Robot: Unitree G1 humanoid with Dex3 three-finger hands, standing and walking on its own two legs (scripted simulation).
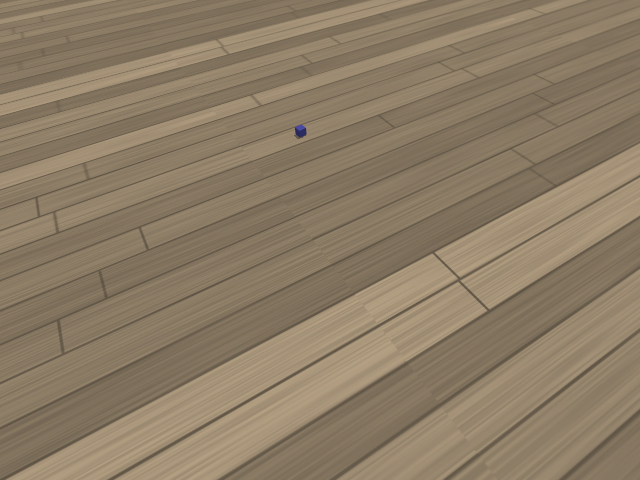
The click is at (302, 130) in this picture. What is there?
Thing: cube
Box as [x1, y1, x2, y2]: [295, 125, 306, 137]
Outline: 302,125 295,127 295,133 300,137 306,134 305,127
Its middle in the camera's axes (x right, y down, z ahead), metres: -0.11 -0.61 +2.17
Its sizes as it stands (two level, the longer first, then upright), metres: 0.044 0.044 0.044
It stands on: the floor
